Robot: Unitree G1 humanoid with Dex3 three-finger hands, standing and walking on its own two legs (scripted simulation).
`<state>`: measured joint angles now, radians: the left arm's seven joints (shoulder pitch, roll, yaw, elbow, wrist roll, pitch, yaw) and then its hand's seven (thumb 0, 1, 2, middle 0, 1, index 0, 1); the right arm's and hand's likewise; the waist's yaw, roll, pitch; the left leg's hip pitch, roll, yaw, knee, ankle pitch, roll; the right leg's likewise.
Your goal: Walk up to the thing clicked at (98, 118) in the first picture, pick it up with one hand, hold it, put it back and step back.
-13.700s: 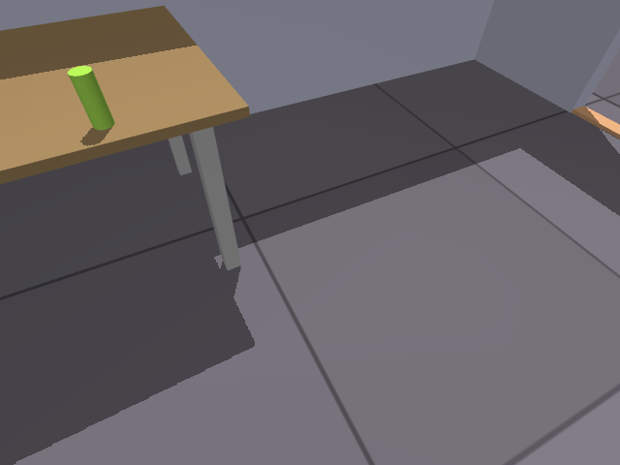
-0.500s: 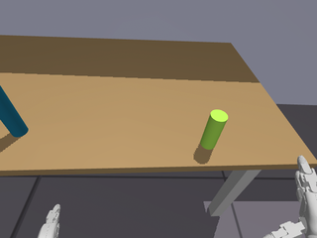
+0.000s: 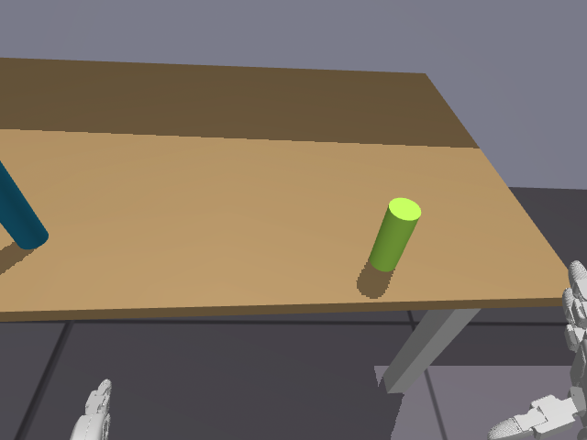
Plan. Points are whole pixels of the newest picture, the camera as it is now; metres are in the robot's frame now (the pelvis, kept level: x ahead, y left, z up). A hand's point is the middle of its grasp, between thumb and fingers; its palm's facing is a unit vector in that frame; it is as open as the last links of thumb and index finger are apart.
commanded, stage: go down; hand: right
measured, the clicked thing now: (393, 236) +0.44 -0.18 +0.02
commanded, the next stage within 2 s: none
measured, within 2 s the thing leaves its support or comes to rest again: neither
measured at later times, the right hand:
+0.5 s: hand (534, 340) +0.21 -0.27 +0.11, palm faces +0.33 +0.87 -0.37, open 17.5 cm
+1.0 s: hand (552, 275) +0.29 -0.32 +0.13, palm faces +0.17 +0.98 -0.11, open 17.4 cm
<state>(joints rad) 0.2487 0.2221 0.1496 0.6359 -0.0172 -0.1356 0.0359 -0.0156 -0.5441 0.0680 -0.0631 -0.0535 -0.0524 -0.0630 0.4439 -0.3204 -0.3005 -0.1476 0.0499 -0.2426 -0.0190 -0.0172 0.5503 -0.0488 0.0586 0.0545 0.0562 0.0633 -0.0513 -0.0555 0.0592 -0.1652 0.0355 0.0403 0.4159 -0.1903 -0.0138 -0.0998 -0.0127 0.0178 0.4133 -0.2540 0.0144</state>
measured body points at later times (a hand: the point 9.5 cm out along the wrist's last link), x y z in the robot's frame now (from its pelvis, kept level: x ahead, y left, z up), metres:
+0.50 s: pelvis +0.02 +0.00 +0.00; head +0.01 +0.01 +0.45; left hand +0.18 +0.26 -0.09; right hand +0.19 -0.31 +0.13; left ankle +0.03 +0.13 -0.74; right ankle -0.01 -0.13 -0.74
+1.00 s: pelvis +0.01 -0.01 +0.00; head +0.00 +0.00 +0.45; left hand +0.16 +0.25 -0.10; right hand +0.27 -0.37 +0.14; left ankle +0.03 +0.13 -0.74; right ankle -0.01 -0.13 -0.74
